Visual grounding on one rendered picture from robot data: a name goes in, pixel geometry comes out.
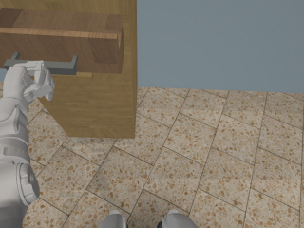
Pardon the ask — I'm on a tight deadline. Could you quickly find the robot left upper arm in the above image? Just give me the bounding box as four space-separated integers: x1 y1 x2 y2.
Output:
0 162 40 228

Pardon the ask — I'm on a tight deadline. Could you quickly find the right robot thigh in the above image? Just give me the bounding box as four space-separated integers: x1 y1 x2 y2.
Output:
162 213 198 228

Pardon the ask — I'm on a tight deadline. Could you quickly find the drawer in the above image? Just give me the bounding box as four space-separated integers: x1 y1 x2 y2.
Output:
0 7 124 74

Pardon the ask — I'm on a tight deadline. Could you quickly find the left robot hand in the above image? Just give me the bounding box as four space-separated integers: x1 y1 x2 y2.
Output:
3 60 55 107

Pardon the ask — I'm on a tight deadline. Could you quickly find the left robot shin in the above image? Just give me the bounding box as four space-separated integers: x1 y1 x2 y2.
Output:
109 210 120 215

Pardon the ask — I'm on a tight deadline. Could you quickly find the cabinet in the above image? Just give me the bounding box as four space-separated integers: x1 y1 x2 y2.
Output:
0 0 138 139

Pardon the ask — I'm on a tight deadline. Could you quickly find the robot left forearm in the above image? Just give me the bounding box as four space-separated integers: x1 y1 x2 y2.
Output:
0 97 30 168

